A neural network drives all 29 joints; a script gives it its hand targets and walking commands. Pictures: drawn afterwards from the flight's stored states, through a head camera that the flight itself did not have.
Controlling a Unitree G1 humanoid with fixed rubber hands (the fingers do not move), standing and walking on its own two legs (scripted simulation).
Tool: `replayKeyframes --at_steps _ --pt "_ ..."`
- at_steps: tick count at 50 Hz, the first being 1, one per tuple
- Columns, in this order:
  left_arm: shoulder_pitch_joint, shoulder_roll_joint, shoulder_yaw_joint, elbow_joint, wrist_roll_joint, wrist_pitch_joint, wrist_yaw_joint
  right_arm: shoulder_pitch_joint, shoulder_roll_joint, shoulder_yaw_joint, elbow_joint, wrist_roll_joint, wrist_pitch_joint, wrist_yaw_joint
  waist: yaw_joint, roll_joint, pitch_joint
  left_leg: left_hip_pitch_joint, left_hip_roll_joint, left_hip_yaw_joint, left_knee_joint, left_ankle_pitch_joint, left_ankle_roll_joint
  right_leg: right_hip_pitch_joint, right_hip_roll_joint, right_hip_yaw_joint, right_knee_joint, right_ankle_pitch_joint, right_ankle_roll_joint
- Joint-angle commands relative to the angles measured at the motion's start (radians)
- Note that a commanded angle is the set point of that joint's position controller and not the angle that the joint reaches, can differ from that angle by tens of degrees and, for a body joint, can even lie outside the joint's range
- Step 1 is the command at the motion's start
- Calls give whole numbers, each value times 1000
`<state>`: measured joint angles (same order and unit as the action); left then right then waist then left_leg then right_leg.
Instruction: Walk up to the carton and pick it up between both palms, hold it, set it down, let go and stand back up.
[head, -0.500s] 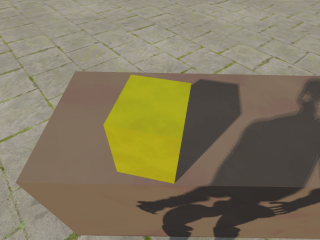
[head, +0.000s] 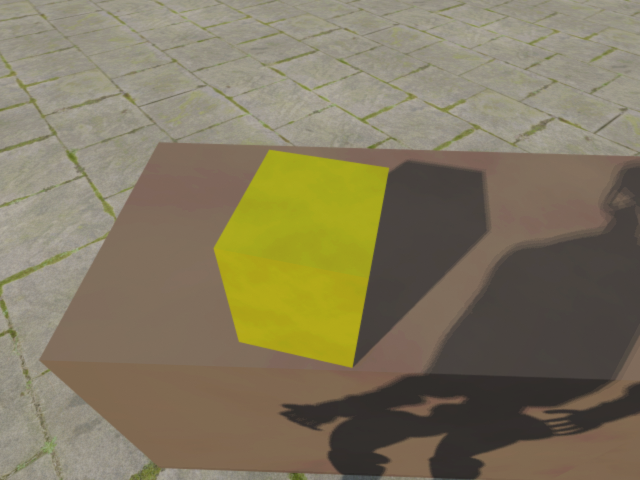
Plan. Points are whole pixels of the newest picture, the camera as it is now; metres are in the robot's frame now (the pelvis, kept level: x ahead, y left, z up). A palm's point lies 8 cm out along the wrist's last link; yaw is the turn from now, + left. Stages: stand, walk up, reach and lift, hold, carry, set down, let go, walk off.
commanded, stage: stand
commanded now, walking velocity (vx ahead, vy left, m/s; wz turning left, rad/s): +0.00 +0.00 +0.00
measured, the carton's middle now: (310, 258) +0.44 +0.02 +0.01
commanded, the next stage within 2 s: none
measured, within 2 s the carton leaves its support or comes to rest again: neither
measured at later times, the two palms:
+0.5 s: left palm out of the picture +0.05 +0.27 -0.11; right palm out of the picture +0.07 -0.27 -0.11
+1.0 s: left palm out of the picture +0.04 +0.27 -0.11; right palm out of the picture +0.07 -0.27 -0.11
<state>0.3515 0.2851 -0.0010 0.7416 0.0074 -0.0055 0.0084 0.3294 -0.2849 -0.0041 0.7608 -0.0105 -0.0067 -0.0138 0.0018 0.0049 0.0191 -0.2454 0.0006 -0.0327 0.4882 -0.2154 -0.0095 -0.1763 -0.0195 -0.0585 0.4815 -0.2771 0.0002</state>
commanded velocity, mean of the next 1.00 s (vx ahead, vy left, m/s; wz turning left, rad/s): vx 0.00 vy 0.00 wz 0.00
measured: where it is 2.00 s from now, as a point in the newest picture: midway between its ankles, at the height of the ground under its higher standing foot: outside the picture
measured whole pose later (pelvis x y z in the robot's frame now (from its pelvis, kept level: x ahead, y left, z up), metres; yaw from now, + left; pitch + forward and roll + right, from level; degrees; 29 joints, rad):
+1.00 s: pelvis +0.01 +0.00 +0.00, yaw +1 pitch -1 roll +0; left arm 0.36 0.28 0.00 0.79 0.00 0.00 0.01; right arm 0.32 -0.28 0.00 0.80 -0.01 -0.01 -0.02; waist 0.00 0.01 0.02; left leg -0.25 0.00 -0.05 0.48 -0.22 -0.01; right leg -0.16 -0.02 -0.07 0.46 -0.28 0.00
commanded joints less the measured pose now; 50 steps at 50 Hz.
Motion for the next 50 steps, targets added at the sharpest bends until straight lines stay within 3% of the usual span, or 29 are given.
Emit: replayKeyframes --at_steps 1,50 --pt "32 124 33 -45 -1 -10 3 26 -111 -27 -46 0 -10 -3 0 2 32 -3 71 -99 -73 60 30 -48 -85 101 -105 24 -25" --pt "56 120 29 3 -4 -9 9 27 -108 -24 -3 3 -11 -10 2 4 22 -5 76 -100 -71 114 30 -16 -91 90 -111 67 -28"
